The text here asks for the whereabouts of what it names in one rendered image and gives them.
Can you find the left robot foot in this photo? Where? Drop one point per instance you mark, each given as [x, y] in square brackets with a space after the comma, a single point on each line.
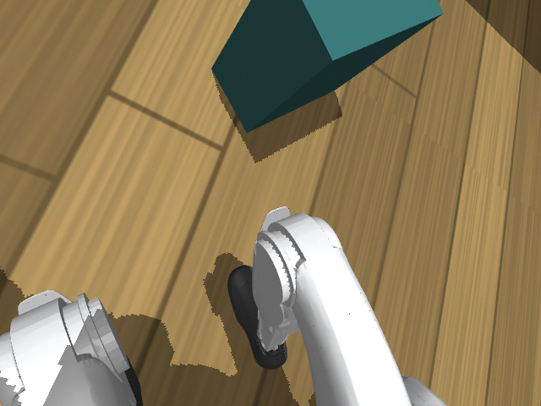
[134, 383]

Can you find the right robot hand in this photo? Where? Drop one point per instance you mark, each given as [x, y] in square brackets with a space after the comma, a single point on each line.
[419, 394]

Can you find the right robot foot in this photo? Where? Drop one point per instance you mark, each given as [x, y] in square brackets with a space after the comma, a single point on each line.
[241, 295]

